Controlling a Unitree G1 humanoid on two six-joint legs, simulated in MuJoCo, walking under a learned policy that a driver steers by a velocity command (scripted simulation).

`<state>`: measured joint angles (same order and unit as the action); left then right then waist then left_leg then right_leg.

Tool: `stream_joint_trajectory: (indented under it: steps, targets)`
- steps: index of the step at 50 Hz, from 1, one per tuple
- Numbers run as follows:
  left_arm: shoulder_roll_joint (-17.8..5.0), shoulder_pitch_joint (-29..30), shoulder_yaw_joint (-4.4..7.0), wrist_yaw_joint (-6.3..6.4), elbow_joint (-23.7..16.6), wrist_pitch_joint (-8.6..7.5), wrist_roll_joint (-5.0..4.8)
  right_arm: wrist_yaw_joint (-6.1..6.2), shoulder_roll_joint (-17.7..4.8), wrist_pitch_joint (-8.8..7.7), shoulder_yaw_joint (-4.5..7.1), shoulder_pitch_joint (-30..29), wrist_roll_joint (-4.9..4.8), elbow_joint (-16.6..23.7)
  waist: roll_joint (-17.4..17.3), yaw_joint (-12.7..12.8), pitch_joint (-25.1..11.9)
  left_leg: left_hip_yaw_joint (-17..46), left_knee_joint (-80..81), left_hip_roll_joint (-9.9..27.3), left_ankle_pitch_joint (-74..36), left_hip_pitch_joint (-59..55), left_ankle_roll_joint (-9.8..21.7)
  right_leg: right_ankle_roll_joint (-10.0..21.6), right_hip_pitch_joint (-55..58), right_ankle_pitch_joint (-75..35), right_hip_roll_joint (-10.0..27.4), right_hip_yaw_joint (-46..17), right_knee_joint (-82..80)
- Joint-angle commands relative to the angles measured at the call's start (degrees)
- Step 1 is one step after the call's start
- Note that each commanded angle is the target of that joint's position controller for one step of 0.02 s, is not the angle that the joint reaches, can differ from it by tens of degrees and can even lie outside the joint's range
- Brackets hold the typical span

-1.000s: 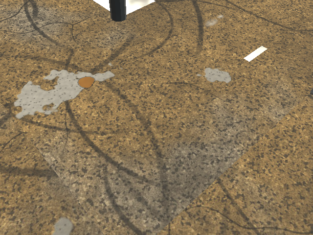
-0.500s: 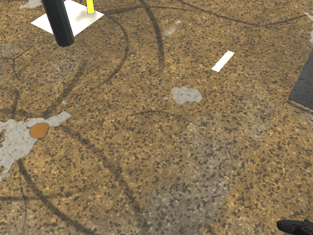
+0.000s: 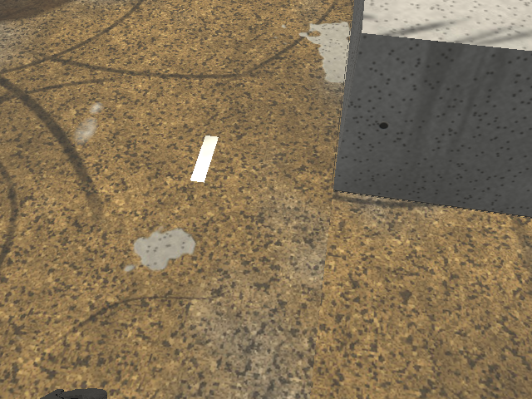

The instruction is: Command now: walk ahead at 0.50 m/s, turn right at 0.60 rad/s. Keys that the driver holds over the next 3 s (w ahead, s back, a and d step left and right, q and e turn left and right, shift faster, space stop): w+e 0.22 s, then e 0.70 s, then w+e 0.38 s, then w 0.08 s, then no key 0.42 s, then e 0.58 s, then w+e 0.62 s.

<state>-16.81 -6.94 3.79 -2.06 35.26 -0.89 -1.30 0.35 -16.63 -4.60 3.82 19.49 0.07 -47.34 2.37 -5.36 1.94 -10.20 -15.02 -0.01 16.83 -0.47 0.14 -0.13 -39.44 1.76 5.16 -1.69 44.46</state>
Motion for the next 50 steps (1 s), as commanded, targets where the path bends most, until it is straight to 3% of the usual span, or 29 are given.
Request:
stream_joint_trajectory:
  steps: [1, 2, 4, 5, 6, 7, 8, 9, 10, 11, 12, 13, 16, 20, 23, 27, 28, 29, 30, 31, 32, 33, 34, 36, 40, 46, 48, 49, 50]
  targets:
    - [-1.65, 6.98, 0.03, -1.16, -5.93, -1.04, -0.21, 0.23, -10.59, -0.12, 2.53, -1.58, -0.82, 2.58, -5.9, 0.22, 2.64, 3.84, 4.27, 15.41, -24.09, -0.68, 7.65, 1.64, 0.78, -0.82, -0.8, 2.91, -5.75]
    - [-2.16, 7.34, 0.26, -1.42, -6.39, -1.01, -0.19, 0.23, -11.13, 0.22, 2.72, -1.48, -1.14, 2.28, -6.15, 0.67, 2.66, 2.91, 2.77, 15.87, -28.64, -2.22, 7.18, 2.59, 1.74, 1.35, -1.5, 3.82, -6.99]
    - [-4.18, 4.74, 1.32, -1.55, -6.45, -0.7, 0.22, 0.57, -12.96, 0.87, 3.31, -1.91, -1.73, 2.21, -8.06, 3.34, -0.06, 0.62, -4.5, 15.95, -48.35, -4.52, 6.07, 5.09, 8.03, 7.33, -5.0, 6.93, -8.04]
    - [-5.97, -0.22, 2.36, -1.4, -5.45, -0.46, 0.29, 0.8, -13.73, 1.31, 3.56, -2.25, -1.97, 2.26, -8.53, 6.51, -3.07, -0.52, -12.12, 15.47, -56.74, -4.37, 5.43, 6.71, 14.65, 9.18, -7.32, 8.25, -8.94]
    - [-8.65, -9.66, 4.05, -0.82, -2.99, -0.21, 0.13, 1.02, -13.15, 1.53, 3.3, -3.06, -2.16, 2.53, -7.22, 11.8, -7.83, -2.1, -23.82, 13.7, -56.48, 0.51, 3.8, 8.98, 28.16, 5.19, -9.48, 8.29, -12.73]
    - [-12.88, -18.73, 5.76, 0.44, -0.84, 0.47, -0.12, 1.13, -10.22, 1.19, 2.12, -2.02, -0.6, 3.5, -1.11, 15.24, -12.94, -1.86, -41.4, 11.34, -36.06, 15.3, 1.38, 12.22, 46.15, 4.53, -3.25, -2.81, -13.24]
    - [-18.95, -15.33, 5.98, 0.67, -1.82, -0.26, -0.36, 0.29, -2.2, -0.33, -0.52, 2.96, 1.4, 7.14, 13.26, 7.0, -17.93, 4.45, -60.83, -0.94, 17.0, 39.93, -1.7, 22.99, 61.94, 14.03, 11.35, -36.97, -19.34]
    - [-14.06, -17.69, 4.73, 0.36, -3.0, -1.14, -0.14, -0.59, -7.65, -2.39, 0.23, -3.33, -0.72, 7.84, 7.05, 12.39, -23.71, 16.03, -66.16, -0.5, 16.71, 45.9, -1.05, 24.21, 63.61, 21.98, 13.75, -46.05, -26.69]
    - [-11.16, -15.72, 3.79, 0.24, -2.03, -1.96, 0.22, -0.98, -9.55, -3.36, 0.72, -8.21, -2.56, 9.51, 4.7, 12.44, -14.82, 15.66, -64.28, 2.03, 10.72, 49.78, -0.07, 21.34, 57.59, 18.32, 12.03, -37.61, -27.72]
    - [-9.7, -12.43, 3.25, 0.3, -2.06, -2.33, 0.06, -0.69, -8.78, -3.86, 0.36, -8.76, -1.76, 9.33, -0.02, 9.76, -9.88, 15.47, -58.95, 4.45, 5.72, 47.07, 0.3, 19.23, 48.78, 12.4, 9.35, -30.69, -27.68]
    - [-8.43, -8.0, 2.75, 0.41, -2.87, -2.35, 0.52, -0.23, -8.97, -3.79, 0.67, -8.92, -0.17, 8.76, -1.33, 7.15, -6.3, 15.17, -54.42, 5.66, 3.6, 43.05, -0.42, 17.78, 40.63, 1.18, 7.22, -25.37, -27.7]
    - [-7.44, -5.44, 2.31, 0.68, -3.84, -2.35, 1.31, -0.19, -9.61, -3.07, 1.06, -7.85, 0.52, 8.43, -0.58, 5.07, -5.2, 15.33, -52.65, 6.48, 2.69, 38.76, -1.15, 17.42, 35.1, -9.84, 5.93, -21.51, -28.02]
    - [-8.75, -4.55, 2.67, 1.78, -2.86, -2.26, 1.35, 0.14, -7.23, -0.97, 0.59, -6.79, 1.21, 8.23, -1.15, 3.15, -4.78, 13.18, -45.69, 5.14, 1.28, 33.76, -4.05, 17.36, 26.4, -28.46, 3.93, -14.65, -27.44]
    - [-10.03, -6.29, 3.21, 3.52, -1.02, -0.33, 0.31, -0.05, -4.11, -0.17, -0.74, -13.0, 1.12, 9.49, 1.7, 5.3, -6.37, 11.59, -28.77, 0.29, -13.63, 27.56, -5.17, 12.71, 21.71, -26.1, -1.83, -9.26, -24.41]
    - [-9.99, -8.7, 3.27, 4.08, 0.25, 0.96, 0.04, -0.77, -4.84, 0.12, -0.6, -17.48, 0.28, 10.72, 2.91, 7.21, -7.31, 13.14, -20.46, -2.02, -18.15, 25.23, -4.8, 10.59, 24.14, -17.41, -1.28, -13.49, -21.9]
    - [-8.33, -6.34, 2.85, 4.45, -0.39, 1.44, 0.21, -0.93, -7.5, -0.41, 0.9, -14.9, 0.58, 10.58, 4.92, 4.57, -6.85, 15.64, -11.76, -1.51, -15.94, 21.8, -2.08, 8.44, 29.05, -9.45, -0.93, -21.42, -13.76]
    - [-6.81, -5.8, 2.38, 4.38, -0.93, 1.33, 0.28, -0.63, -8.22, -0.87, 1.22, -12.8, 1.14, 10.33, 3.87, 3.43, -8.0, 15.91, -7.69, 0.99, -23.82, 16.14, -0.31, 6.48, 27.89, -5.49, -3.69, -20.53, -8.84]
    - [-3.52, -7.25, 1.28, 4.3, -2.03, 1.05, 1.33, 0.02, -11.39, -0.88, 1.75, -9.78, 2.18, 10.72, -4.01, 3.52, -13.65, 24.62, -9.55, 11.99, -42.59, 4.0, 3.86, 3.5, 21.78, 10.39, -8.28, -15.19, 4.41]
    - [-2.6, -17.87, 0.81, 4.09, -1.65, 1.12, 0.41, 0.1, -12.44, 0.29, 1.93, -8.73, 3.32, 10.16, -19.05, 8.1, -19.95, 42.78, -9.36, 25.65, -51.02, -9.21, 15.8, 0.18, 8.83, 41.46, -14.8, -10.1, 16.94]
    - [-8.85, -20.03, 2.08, 3.94, 0.37, 1.58, 0.37, 0.07, -9.34, 1.19, 1.64, -9.86, 1.16, 10.76, -15.19, 7.81, -19.68, 47.09, -7.81, 26.64, -36.94, -6.62, 17.19, -2.06, 5.61, 38.69, -9.64, -9.5, 24.49]
    - [-11.8, -14.35, 3.16, 4.13, 0.48, 2.58, -0.11, 0.34, -6.12, 1.77, 0.73, -11.42, 0.87, 11.78, -10.56, 5.71, -14.03, 38.78, -7.38, 22.27, -29.07, -1.97, 14.68, -3.49, 3.91, 34.1, -7.81, -7.82, 28.02]
    - [-11.47, -11.68, 3.35, 4.57, 0.35, 3.68, -0.13, 0.49, -5.23, 2.54, 0.32, -13.26, 1.2, 12.01, -7.73, 5.8, -11.23, 33.32, -6.06, 18.95, -22.04, 2.81, 12.63, -4.25, 3.86, 30.45, -6.62, -6.28, 28.71]
    - [-11.08, -10.14, 3.43, 4.82, -0.37, 4.5, 0.05, 0.7, -5.15, 3.1, 0.18, -15.24, 1.01, 12.18, -8.06, 5.95, -8.06, 29.88, -4.34, 17.22, -17.01, 7.61, 12.2, -4.67, 4.06, 27.9, -5.48, -5.64, 28.52]
    - [-7.87, -9.91, 2.77, 4.62, -1.06, 4.94, -0.01, 1.26, -6.43, 3.85, 0.63, -16.71, 1.66, 11.8, -10.85, 6.83, -5.04, 22.21, -1.06, 13.3, -14.44, 14.35, 11.43, -4.85, 8.27, 24.18, -5.1, -2.21, 24.23]
    - [-5.3, -7.1, 1.84, 4.2, -2.35, 4.22, 0.52, 1.78, -7.27, 4.36, 1.42, -15.49, 1.22, 10.85, -10.85, 5.15, -7.88, 17.64, -0.76, 15.47, -18.98, 10.39, 13.71, -4.5, 10.72, 22.11, -2.9, -0.24, 13.99]
    - [-6.12, -5.59, 1.88, 2.35, -3.37, 4.23, 0.61, 1.15, -10.01, 5.33, 2.65, -15.79, -0.18, 9.62, -11.43, 4.88, -7.86, 13.52, -1.35, 17.72, -14.65, 10.42, 12.33, -1.44, 18.81, 18.33, -2.51, 3.11, -0.94]
    - [-6.12, -9.38, 2.31, 1.72, -1.67, 4.38, 0.38, 0.95, -10.49, 5.47, 2.9, -15.98, -1.52, 8.85, -10.19, 6.98, -8.33, 11.67, -2.52, 17.25, -0.97, 14.21, 9.51, 1.53, 26.02, 14.15, -3.88, 5.61, -9.87]
    - [-6.86, -12.69, 2.95, 1.71, 0.11, 4.41, 0.36, 0.89, -9.02, 5.46, 2.63, -15.26, -1.79, 8.18, -8.92, 8.03, -8.19, 9.67, -5.26, 15.37, 7.44, 19.2, 7.02, 3.41, 31.99, 14.99, -5.53, 6.1, -12.48]
    - [-8.35, -17.79, 3.76, 2.04, 2.05, 4.28, 0.08, 0.54, -5.95, 5.45, 1.9, -15.49, -1.36, 7.85, -2.69, 9.81, -6.42, 4.97, -15.73, 11.53, 14.39, 27.6, 3.08, 6.58, 38.14, 20.23, -2.84, -0.41, -18.52]
